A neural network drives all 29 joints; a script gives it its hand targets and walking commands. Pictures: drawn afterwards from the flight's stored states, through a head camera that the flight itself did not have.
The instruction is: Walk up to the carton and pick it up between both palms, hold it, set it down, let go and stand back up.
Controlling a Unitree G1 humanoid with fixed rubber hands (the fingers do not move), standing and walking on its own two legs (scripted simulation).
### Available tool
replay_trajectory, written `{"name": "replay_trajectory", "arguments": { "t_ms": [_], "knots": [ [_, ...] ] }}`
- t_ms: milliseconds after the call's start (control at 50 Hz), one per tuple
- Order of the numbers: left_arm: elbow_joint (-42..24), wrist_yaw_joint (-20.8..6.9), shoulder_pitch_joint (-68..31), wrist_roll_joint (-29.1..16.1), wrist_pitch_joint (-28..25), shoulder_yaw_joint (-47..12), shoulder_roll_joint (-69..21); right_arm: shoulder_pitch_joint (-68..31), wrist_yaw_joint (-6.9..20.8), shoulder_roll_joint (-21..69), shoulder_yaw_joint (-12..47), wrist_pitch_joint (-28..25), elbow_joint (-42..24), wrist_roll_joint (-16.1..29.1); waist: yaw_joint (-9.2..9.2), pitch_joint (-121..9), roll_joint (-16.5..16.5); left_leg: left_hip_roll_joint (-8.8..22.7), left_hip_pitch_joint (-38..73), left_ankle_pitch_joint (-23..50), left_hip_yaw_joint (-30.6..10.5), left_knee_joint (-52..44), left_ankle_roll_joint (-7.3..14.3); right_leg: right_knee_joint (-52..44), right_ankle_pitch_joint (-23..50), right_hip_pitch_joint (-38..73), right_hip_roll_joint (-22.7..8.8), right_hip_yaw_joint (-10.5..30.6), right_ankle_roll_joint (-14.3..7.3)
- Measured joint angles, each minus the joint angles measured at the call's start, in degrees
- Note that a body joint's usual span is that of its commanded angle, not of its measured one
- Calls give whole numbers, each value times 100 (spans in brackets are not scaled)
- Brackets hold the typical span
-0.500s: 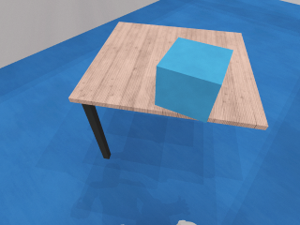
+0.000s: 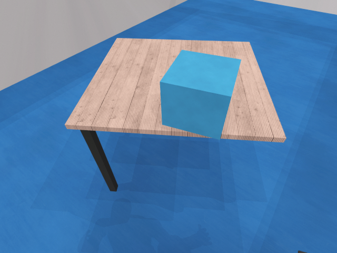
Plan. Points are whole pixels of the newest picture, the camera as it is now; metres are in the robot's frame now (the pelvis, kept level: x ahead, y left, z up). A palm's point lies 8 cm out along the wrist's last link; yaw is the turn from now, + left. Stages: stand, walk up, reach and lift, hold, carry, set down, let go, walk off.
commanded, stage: walk up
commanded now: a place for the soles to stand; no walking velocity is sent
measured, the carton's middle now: (200, 93) +0.68 -0.09 +0.00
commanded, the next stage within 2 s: none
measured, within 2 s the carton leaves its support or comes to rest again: neither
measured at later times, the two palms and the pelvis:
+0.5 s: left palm out of the picture +0.08 +0.33 -0.09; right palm out of the picture +0.10 -0.31 -0.08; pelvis +0.00 +0.01 +0.00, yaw -1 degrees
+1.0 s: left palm out of the picture +0.08 +0.33 -0.09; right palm out of the picture +0.11 -0.30 -0.08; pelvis +0.00 +0.02 +0.00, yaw -2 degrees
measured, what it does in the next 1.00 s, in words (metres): stands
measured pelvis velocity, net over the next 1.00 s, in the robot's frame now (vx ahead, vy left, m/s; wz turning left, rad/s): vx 0.00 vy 0.02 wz -0.04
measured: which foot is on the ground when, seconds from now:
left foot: down 0.00-1.00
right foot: down 0.00-1.00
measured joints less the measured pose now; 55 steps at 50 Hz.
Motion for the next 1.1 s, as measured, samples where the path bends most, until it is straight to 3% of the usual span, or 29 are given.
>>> {"name": "replay_trajectory", "arguments": {
  "t_ms": [200,260,480,520,1100],
  "knots": [
    [57,0,0,0,73,-6,6,33,28,-2,0,-11,-1,0,-1,-56,-27,-63,6,4,57,-18,11,85,-380,-32,-46,45,15],
    [87,0,0,0,14,-10,7,29,30,-2,0,-9,-1,0,0,-41,-67,-38,11,-6,75,-19,12,-9,-27,-21,-38,44,24],
    [132,0,-11,0,58,-35,13,-34,28,-2,0,-10,-1,0,-1,-29,-87,-57,16,-40,121,-20,32,67,-312,-52,-61,66,78],
    [148,0,-10,0,24,-38,13,-38,28,-2,0,-8,-1,0,0,-21,-102,-40,18,-43,132,-21,32,3,-26,-49,-54,65,78],
    [215,1,-30,0,6,-58,15,-158,21,-2,0,29,-1,0,0,-3,-91,-25,52,-75,191,-24,51,17,-65,-71,-46,100,100]
  ]
}}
